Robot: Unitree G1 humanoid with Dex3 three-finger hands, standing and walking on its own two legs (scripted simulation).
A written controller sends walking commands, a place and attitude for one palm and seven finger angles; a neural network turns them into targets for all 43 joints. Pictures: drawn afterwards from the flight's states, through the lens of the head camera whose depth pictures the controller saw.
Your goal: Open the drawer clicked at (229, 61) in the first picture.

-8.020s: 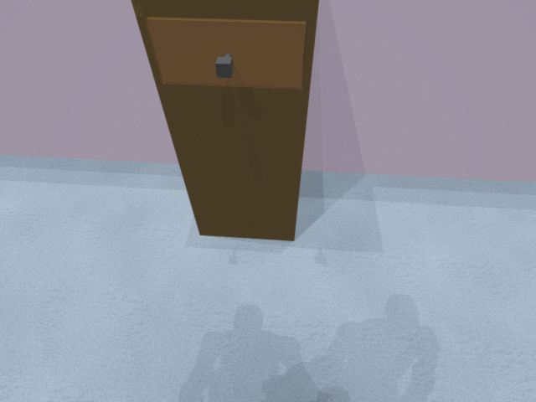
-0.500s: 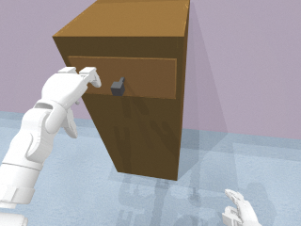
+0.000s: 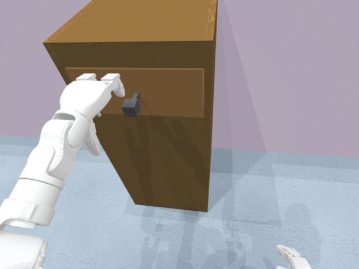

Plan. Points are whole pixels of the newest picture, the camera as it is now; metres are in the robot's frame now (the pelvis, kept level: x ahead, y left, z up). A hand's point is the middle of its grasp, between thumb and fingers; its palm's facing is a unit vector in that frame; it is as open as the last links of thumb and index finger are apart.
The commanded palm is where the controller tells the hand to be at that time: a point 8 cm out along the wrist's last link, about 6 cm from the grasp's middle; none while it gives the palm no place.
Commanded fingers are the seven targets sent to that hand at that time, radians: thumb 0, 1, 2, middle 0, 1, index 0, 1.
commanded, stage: move the hooked fingers above the handle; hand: left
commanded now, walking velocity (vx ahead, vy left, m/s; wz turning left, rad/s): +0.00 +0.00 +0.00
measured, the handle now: (133, 103) +0.52 +0.19 +0.08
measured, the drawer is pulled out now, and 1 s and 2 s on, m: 0.00 0.00 0.00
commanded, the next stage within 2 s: lower the fingers behind the handle in 1.42 s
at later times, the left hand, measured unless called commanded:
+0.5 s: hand (116, 102) +0.44 +0.19 +0.15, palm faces +0.00 -0.02 -1.00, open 13.8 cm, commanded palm +0.43 +0.21 +0.21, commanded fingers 0.00 -0.50 0.30 -0.30 -1.20 -0.30 -1.20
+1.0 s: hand (120, 94) +0.49 +0.20 +0.14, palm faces +0.00 -0.02 -1.00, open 13.8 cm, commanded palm +0.46 +0.21 +0.20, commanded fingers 0.00 -0.50 0.30 -0.30 -1.20 -0.30 -1.20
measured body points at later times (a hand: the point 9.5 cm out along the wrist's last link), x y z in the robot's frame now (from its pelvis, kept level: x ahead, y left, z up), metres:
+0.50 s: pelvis +0.01 +0.00 +0.00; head +0.04 -0.03 +0.44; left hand +0.44 +0.19 +0.20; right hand +0.14 -0.25 -0.14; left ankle -0.01 +0.12 -0.74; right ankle +0.00 -0.13 -0.74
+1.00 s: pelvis +0.02 +0.00 -0.01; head +0.06 -0.03 +0.44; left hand +0.48 +0.20 +0.20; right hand +0.08 -0.27 -0.15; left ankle -0.01 +0.12 -0.74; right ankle +0.00 -0.13 -0.74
